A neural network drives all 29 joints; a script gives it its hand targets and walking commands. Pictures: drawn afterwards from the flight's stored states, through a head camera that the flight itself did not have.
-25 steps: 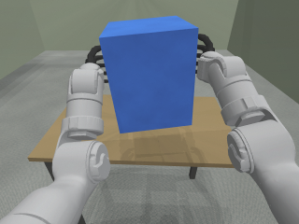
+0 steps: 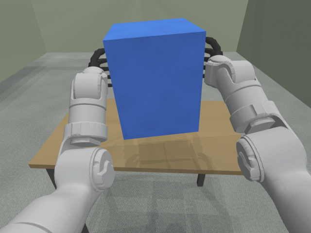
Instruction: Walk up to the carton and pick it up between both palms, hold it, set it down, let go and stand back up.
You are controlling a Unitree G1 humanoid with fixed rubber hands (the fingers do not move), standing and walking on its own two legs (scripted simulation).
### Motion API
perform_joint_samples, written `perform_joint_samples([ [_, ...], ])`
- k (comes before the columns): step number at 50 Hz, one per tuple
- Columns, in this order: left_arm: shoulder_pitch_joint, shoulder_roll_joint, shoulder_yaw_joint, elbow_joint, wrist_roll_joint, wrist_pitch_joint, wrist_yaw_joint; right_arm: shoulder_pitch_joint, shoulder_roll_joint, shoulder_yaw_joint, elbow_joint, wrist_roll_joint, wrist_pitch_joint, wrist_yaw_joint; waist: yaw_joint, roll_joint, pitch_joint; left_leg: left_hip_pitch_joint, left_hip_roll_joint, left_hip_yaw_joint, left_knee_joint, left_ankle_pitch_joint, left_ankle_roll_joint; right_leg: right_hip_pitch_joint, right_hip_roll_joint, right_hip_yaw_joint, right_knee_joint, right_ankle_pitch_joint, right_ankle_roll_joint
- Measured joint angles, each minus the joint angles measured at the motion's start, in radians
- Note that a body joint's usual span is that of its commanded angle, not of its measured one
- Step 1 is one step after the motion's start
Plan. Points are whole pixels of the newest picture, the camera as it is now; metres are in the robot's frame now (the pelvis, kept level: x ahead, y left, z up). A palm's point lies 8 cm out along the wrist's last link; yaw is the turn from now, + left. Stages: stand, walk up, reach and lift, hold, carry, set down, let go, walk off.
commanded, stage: hold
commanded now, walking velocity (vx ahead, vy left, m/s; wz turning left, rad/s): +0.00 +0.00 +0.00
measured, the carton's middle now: (154, 76) +0.43 +0.01 +0.27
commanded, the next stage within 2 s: none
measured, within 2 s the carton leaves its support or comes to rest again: neither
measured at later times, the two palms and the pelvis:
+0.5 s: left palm (96, 76) +0.37 +0.15 +0.30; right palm (215, 65) +0.36 -0.13 +0.32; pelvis +0.00 +0.00 +0.00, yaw +0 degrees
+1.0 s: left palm (96, 76) +0.37 +0.15 +0.30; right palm (215, 65) +0.36 -0.13 +0.32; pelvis +0.00 +0.00 +0.00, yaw +0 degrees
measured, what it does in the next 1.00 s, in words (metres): stands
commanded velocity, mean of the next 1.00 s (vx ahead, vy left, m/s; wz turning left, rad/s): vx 0.00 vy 0.00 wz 0.00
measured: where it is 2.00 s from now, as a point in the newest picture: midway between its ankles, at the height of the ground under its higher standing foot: outside the picture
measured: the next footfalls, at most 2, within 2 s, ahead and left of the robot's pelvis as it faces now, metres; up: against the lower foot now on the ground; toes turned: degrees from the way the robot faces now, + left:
none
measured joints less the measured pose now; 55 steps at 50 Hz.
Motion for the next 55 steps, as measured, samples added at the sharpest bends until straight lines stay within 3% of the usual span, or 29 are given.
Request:
perform_joint_samples([
  [55,-0.022,0.001,-0.005,0.033,-0.009,-0.005,0.011,-0.028,-0.009,-0.013,0.044,-0.007,-0.004,0.013,0.004,0.001,-0.008,-0.012,-0.002,-0.001,0.001,0.003,0.001,-0.013,0.0,0.004,0.003,0.002,0.001],
])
